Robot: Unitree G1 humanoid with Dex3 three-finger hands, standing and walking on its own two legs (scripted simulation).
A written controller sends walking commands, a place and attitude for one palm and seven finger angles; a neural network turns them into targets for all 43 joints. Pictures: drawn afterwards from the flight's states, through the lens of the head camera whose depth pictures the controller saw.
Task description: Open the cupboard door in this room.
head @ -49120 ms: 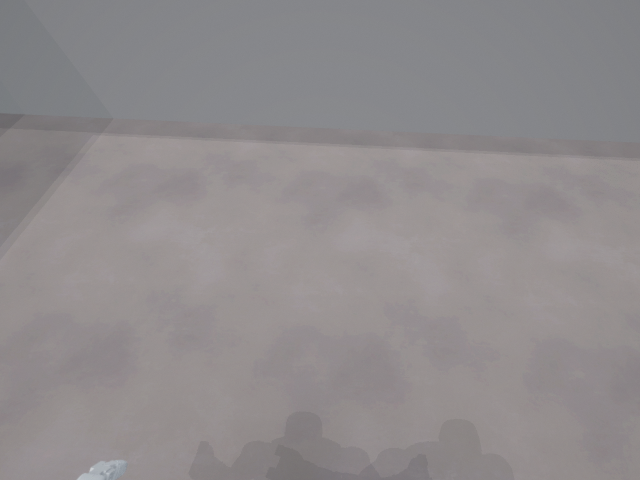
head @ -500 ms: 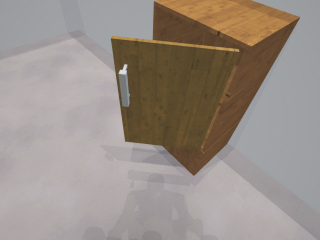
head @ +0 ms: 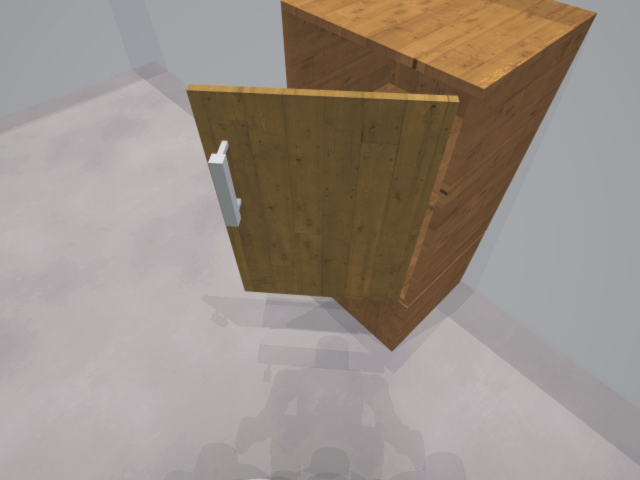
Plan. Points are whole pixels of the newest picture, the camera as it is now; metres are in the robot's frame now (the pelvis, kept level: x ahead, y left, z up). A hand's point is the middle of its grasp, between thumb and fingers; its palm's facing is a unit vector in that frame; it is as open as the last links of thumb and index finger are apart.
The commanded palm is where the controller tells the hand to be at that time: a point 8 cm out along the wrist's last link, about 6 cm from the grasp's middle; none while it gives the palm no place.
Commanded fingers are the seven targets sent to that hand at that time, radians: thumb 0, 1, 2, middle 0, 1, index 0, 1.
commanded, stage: come to a stop and stand still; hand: left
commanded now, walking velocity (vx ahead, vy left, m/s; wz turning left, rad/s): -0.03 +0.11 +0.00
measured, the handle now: (228, 184) +0.59 +0.21 -0.01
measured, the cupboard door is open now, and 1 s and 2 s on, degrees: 42 42 42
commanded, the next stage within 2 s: look again from close up in 0.70 s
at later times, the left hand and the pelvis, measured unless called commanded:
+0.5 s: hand out of the picture +0.00 +0.23 -0.17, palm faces +0.01 -0.97 -0.23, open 7.4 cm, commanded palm none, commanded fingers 0.00 0.90 0.90 -0.20 -0.30 -0.20 -0.30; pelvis -0.03 +0.04 +0.00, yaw -1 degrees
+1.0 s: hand out of the picture -0.05 +0.19 -0.17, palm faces +0.02 -0.99 -0.16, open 7.4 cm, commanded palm none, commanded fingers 0.00 0.90 0.90 -0.20 -0.30 -0.20 -0.30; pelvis -0.04 +0.03 +0.00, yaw -1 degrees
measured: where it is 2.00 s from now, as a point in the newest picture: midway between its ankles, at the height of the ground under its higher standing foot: outside the picture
